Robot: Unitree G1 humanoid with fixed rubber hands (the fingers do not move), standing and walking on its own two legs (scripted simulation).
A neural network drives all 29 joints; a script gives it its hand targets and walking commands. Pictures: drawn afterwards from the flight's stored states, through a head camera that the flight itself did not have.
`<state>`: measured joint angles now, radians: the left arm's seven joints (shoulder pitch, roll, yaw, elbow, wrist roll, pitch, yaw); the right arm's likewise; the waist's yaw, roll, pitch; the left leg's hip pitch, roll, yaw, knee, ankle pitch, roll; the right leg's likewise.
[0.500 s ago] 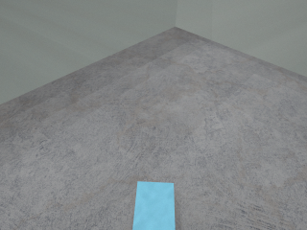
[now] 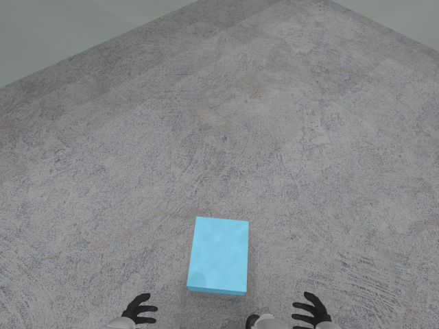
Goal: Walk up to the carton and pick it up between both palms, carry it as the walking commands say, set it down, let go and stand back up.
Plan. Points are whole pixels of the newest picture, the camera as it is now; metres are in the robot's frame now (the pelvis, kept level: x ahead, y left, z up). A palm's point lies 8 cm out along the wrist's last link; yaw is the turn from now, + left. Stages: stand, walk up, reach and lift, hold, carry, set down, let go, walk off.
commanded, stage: reach and lift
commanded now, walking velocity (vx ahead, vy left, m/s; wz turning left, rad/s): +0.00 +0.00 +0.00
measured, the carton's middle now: (219, 255) +0.40 -0.01 -0.68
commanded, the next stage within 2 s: none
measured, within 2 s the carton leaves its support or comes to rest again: neither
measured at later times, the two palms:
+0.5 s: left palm (140, 277) +0.24 +0.17 -0.16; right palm (328, 306) +0.18 -0.22 -0.17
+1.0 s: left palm (154, 223) +0.38 +0.17 -0.20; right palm (312, 235) +0.34 -0.23 -0.20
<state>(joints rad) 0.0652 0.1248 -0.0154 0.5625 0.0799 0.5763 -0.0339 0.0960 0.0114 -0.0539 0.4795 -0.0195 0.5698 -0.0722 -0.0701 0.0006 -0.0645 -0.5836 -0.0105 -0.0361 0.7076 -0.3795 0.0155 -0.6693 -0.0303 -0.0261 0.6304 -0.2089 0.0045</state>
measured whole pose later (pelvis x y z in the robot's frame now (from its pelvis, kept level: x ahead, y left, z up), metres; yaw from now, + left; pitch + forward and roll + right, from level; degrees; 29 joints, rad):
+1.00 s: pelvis -0.07 -0.03 -0.10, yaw +1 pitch +36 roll +1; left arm -0.86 0.30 0.18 0.91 -0.05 0.15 -0.06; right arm -0.76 -0.13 -0.23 0.77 0.07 0.17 -0.11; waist -0.06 -0.01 -0.06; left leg -1.37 -0.02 -0.04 1.17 -0.43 -0.03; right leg -1.46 -0.01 0.01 1.08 -0.25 0.00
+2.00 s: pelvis -0.10 -0.02 -0.28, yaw +2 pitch +47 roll +2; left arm -1.17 0.35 0.16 0.96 -0.11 0.10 0.04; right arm -1.08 -0.23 -0.30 0.88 0.10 0.08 -0.11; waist -0.06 0.00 0.00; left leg -2.08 -0.04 -0.03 1.88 -0.62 -0.04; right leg -2.20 -0.01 0.03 1.76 -0.38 0.02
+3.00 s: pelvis -0.12 -0.02 -0.39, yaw +2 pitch +39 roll +0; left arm -1.42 0.37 -0.07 1.18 -0.22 -0.01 0.06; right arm -1.44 -0.37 -0.16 1.37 0.28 -0.07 -0.09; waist -0.05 -0.03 0.32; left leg -2.28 -0.05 -0.04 2.24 -0.64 -0.04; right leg -2.39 -0.04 0.02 2.09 -0.38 0.01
